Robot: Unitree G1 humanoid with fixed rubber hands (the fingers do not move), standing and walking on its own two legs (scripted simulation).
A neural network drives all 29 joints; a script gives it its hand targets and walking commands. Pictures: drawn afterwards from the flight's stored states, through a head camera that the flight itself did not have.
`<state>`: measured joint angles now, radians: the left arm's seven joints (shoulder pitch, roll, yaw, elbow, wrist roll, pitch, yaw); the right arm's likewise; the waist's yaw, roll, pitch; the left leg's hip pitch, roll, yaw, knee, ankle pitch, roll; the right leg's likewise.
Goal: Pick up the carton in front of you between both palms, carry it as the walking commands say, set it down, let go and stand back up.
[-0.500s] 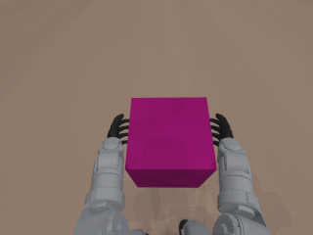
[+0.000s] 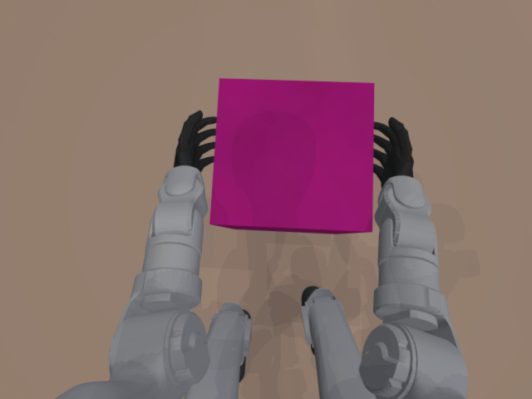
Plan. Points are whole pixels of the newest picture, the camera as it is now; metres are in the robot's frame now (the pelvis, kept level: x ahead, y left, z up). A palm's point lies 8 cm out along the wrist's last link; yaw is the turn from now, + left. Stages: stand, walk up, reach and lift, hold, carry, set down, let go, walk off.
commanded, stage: set down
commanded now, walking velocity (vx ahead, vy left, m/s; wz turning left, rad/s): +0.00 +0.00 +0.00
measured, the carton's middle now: (289, 171) +0.45 -0.05 -0.16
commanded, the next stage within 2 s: none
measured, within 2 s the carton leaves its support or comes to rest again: rests again in 1.64 s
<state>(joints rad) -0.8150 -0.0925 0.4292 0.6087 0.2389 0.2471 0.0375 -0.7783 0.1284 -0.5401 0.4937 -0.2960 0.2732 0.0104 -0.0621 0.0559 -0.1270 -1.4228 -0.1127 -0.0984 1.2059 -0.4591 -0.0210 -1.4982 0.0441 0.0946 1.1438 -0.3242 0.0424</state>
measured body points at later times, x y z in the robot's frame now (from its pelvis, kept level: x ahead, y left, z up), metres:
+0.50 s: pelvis -0.03 +0.00 -0.13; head +0.28 -0.03 +0.19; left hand +0.52 +0.09 -0.24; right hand +0.45 -0.21 -0.24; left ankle +0.03 +0.12 -0.61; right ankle +0.09 -0.13 -0.61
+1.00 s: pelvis -0.04 +0.01 -0.22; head +0.34 +0.00 +0.01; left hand +0.56 +0.07 -0.40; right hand +0.47 -0.22 -0.39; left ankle +0.03 +0.12 -0.61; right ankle +0.09 -0.13 -0.61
